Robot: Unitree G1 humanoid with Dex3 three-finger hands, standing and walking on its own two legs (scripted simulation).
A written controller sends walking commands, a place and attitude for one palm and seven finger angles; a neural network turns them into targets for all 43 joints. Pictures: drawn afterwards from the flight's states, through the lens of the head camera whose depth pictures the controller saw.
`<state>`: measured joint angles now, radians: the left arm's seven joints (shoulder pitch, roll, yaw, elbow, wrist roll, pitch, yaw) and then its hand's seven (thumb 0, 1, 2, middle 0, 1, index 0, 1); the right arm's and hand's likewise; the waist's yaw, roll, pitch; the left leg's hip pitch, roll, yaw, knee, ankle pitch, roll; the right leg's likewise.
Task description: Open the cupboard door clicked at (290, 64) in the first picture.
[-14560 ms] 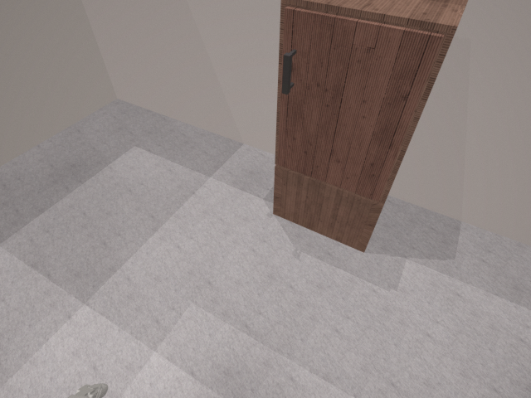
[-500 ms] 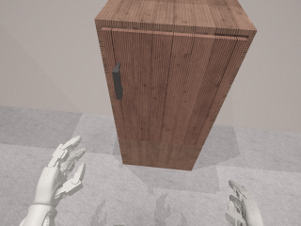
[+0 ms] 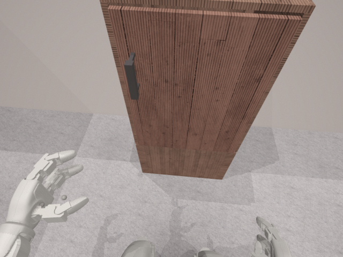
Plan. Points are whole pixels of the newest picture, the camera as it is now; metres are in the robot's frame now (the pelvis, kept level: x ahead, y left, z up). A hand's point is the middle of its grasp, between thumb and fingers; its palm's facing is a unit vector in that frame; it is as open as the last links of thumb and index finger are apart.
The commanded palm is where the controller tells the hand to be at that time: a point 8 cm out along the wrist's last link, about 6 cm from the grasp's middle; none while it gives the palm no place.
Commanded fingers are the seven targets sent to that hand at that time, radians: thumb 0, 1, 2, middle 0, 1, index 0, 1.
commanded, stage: raise the hand with hooked fingers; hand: left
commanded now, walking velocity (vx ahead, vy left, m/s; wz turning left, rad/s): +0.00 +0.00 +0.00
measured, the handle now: (133, 76) +0.57 +0.14 +0.08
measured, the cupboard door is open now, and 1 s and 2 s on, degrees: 0 0 0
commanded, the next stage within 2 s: move the hooked fingers beside the handle in 1.28 s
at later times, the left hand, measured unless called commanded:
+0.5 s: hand (27, 179) +0.26 +0.30 +0.07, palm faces -0.01 -1.00 -0.04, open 13.6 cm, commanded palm +0.23 +0.35 +0.08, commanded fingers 0.00 -0.50 0.30 -0.30 -1.20 -0.30 -1.20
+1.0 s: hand (28, 160) +0.29 +0.30 +0.10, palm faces -0.05 -1.00 -0.03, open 13.9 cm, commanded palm +0.26 +0.35 +0.10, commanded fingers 0.00 -0.50 0.30 -0.30 -1.20 -0.30 -1.20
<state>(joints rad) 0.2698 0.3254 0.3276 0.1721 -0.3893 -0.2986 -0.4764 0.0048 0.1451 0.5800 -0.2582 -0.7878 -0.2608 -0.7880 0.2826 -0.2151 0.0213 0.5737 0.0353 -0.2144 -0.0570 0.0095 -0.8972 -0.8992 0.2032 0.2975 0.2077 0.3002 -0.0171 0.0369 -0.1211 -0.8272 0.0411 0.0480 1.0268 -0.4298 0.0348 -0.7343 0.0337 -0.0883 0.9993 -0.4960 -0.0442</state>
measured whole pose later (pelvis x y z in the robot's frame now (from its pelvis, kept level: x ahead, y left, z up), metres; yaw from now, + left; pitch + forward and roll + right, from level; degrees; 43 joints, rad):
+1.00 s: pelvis +0.01 +0.03 +0.03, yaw +1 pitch +10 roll -3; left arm -0.03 0.46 0.42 0.41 -0.37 -0.24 -0.57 -0.01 -0.50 0.30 -0.30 -1.20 -0.30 -1.20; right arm 0.31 -0.30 0.03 0.54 0.04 -0.18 -0.06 0.01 -0.90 -0.90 0.20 0.30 0.21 0.30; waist -0.02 0.02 -0.09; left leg -0.68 0.01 0.05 0.88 -0.37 0.07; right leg -0.57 0.02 -0.08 0.81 -0.42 -0.01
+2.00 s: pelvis +0.01 +0.02 +0.02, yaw +0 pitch +13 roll -2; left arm -0.33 0.43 0.36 0.65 -0.30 -0.30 -0.49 -0.02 -0.50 0.30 -0.30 -1.20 -0.30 -1.20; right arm 0.33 -0.29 0.03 0.58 0.05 -0.10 -0.05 0.01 -0.90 -0.90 0.20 0.30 0.21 0.30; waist -0.04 0.02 -0.09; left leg -0.75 0.02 0.05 0.91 -0.40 0.05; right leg -0.65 0.03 -0.08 0.86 -0.45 -0.03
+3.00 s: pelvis +0.01 +0.01 +0.00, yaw -1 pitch +21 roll -3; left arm -0.91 0.56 0.40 1.20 -0.12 -0.37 -0.34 -0.01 -0.50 0.30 -0.30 -1.20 -0.30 -1.20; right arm 0.40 -0.28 0.04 0.64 0.01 0.04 -0.02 0.00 -0.90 -0.90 0.20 0.30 0.21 0.30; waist -0.17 0.02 -0.10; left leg -0.97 0.05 0.05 1.02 -0.42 0.05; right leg -0.87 0.05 -0.08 0.97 -0.47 -0.04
